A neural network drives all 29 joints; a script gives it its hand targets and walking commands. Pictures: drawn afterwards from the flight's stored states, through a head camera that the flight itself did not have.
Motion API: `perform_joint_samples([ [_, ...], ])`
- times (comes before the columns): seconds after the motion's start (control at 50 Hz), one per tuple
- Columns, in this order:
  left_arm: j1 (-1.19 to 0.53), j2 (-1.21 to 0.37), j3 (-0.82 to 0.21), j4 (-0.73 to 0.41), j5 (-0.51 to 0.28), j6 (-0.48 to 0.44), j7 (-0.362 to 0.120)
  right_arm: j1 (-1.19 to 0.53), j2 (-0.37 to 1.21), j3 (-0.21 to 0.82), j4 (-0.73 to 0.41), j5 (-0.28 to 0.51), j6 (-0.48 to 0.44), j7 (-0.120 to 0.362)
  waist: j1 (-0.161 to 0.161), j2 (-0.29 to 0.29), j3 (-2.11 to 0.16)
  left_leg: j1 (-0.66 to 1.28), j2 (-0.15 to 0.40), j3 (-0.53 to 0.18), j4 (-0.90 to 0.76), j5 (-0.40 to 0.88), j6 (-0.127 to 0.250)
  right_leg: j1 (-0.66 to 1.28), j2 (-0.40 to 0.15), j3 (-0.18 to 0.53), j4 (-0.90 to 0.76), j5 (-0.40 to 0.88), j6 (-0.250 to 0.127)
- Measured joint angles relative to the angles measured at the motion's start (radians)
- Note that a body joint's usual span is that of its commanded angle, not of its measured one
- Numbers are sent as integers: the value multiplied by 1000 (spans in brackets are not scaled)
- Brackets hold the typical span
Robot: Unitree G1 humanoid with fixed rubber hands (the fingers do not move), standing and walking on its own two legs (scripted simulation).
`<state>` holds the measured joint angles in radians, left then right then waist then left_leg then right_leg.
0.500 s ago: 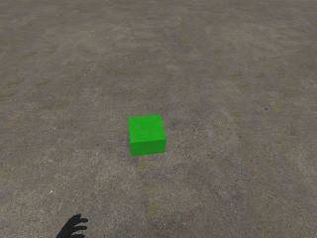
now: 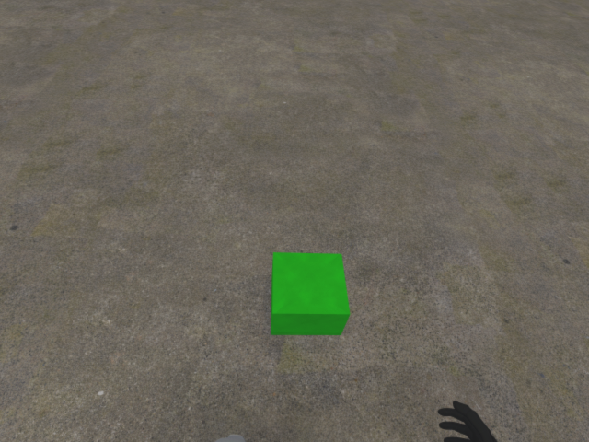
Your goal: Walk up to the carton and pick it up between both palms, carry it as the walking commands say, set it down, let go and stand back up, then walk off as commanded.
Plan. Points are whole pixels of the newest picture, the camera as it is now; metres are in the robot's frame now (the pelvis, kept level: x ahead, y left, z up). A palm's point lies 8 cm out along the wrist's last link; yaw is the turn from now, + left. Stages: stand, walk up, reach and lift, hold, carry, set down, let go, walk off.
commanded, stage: walk up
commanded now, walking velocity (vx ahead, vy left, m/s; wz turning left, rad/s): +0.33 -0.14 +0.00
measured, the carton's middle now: (306, 293) +0.72 -0.03 -0.67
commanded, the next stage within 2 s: none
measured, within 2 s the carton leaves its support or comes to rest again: neither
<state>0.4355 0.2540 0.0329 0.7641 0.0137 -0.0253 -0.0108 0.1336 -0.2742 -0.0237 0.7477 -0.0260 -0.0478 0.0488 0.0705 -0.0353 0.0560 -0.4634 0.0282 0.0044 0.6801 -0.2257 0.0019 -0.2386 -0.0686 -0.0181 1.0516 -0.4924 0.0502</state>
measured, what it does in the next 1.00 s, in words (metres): walks ahead: right foot, then left foot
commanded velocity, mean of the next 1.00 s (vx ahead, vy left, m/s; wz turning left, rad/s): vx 0.15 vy -0.04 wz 0.02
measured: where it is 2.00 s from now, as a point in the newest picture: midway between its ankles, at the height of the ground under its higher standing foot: (296, 439)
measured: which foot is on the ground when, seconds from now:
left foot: down 0.00-0.28, up 0.30-0.46, down 0.48-1.00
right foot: up 0.00-0.26, down 0.28-1.00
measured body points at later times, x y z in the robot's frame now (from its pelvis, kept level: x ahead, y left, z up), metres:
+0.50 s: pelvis +0.14 -0.02 +0.01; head +0.17 -0.01 +0.46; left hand +0.21 +0.24 -0.12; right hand +0.23 -0.28 -0.11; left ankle +0.16 +0.11 -0.72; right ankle +0.10 -0.17 -0.72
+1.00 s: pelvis +0.18 -0.03 +0.02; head +0.19 -0.03 +0.47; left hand +0.27 +0.22 -0.11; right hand +0.28 -0.29 -0.10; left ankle +0.16 +0.11 -0.72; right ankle +0.16 -0.15 -0.72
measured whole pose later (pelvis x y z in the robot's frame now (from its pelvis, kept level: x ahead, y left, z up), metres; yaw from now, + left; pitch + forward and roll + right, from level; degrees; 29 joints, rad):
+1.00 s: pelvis +0.18 -0.03 +0.02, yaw +0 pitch +1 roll +1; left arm 0.26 0.24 0.02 0.77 0.01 0.02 -0.01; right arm 0.26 -0.25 -0.03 0.77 -0.03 0.03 0.00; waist 0.00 -0.02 0.00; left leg -0.23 0.02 0.01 0.53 -0.32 -0.02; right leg -0.24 -0.04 -0.03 0.58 -0.38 0.01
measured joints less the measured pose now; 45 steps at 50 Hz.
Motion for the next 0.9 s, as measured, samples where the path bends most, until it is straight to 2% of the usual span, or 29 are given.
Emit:
perform_joint_samples([
  [0.04,-50,0,0,-1,0,6,0,45,2,0,0,0,5,-7,-12,-7,11,66,5,1,-50,-1,0,-52,13,2,67,63,-2],
  [0.12,-135,1,0,-1,0,24,0,123,2,0,-1,0,7,-18,-52,-11,17,160,15,2,-131,-2,0,-111,12,4,21,81,-2],
  [0.2,-205,1,0,-1,0,40,-9,176,3,0,-1,0,26,-24,-95,-7,6,189,27,3,-156,-24,-4,-112,19,4,-197,31,-2],
  [0.26,-246,1,0,-2,0,33,-14,216,3,0,0,0,38,-26,-108,-7,-13,170,27,5,-125,-58,-19,-83,20,1,-464,163,-3],
  [0.28,-251,0,0,-1,0,23,-14,232,3,-2,1,0,41,-27,-109,-12,-19,152,16,5,-77,-95,-20,-73,7,1,-511,253,-6],
  [0.3,-248,-3,-5,0,0,18,-14,238,4,-4,9,0,50,-28,-110,-6,-20,135,14,5,-10,-151,-21,-65,5,-2,-500,253,-11],
  [0.32,-235,-7,-6,1,0,14,-14,243,3,-6,12,0,61,-28,-107,0,-33,108,10,4,58,-196,-20,-55,1,-3,-500,177,-7],
  [0.34,-218,-16,-9,2,0,13,-13,231,2,-9,21,0,70,-28,-103,21,-34,90,18,3,111,-219,-20,-54,11,-6,-485,154,-7],
  [0.38,-179,-19,-14,1,0,13,-12,211,7,-9,22,0,69,-28,-100,35,-40,64,12,3,148,-249,-20,-38,11,-5,-489,164,-11],
  [0.44,-134,-20,-14,1,0,13,-5,181,8,-9,21,0,59,-27,-81,34,-54,65,0,1,42,-210,-20,-20,0,-6,-498,162,-9],
  [0.48,-109,-20,-14,1,0,13,-3,160,9,-9,21,0,51,-27,-68,33,-63,101,-2,1,-90,-71,-20,-13,-1,-6,-487,139,1],
  [0.5,-100,-19,-12,4,0,14,-1,151,14,-9,21,0,45,-27,-67,20,-65,110,-10,5,-96,-24,-19,-10,-9,-4,-471,124,5],
  [0.56,-91,-19,-12,9,0,23,2,134,21,-7,22,0,27,-28,-68,10,-55,168,-9,5,-96,-71,-7,-12,4,-7,-335,30,4],
  [0.6,-110,-19,-12,8,0,29,6,123,21,-6,22,0,31,-35,-67,9,-40,211,-4,6,-128,-78,-5,-15,20,-5,-302,-19,3],
  [0.64,-132,-19,-12,8,0,29,6,110,22,-6,22,0,47,-41,-66,8,-35,225,-3,8,-144,-74,-5,-15,28,-4,-369,56,3],
  [0.68,-151,-19,-12,8,0,29,6,98,22,-6,22,0,60,-42,-66,3,-35,223,-11,9,-140,-81,-9,-11,25,-4,-487,224,1],
  [0.7,-157,-19,-15,8,0,29,6,93,22,-6,23,0,65,-42,-67,5,-37,223,-14,8,-136,-87,-13,-7,22,-6,-495,237,-8],
  [0.76,-166,-19,-18,8,0,29,7,83,22,-6,22,0,71,-45,-67,17,-47,227,-11,8,-151,-86,-14,-6,26,-9,-495,170,-32],
  [0.9,-189,-19,-18,8,0,29,14,87,22,-6,22,0,73,-46,-67,20,-48,234,-10,8,-168,-76,-18,-6,26,-9,-497,165,-36],
])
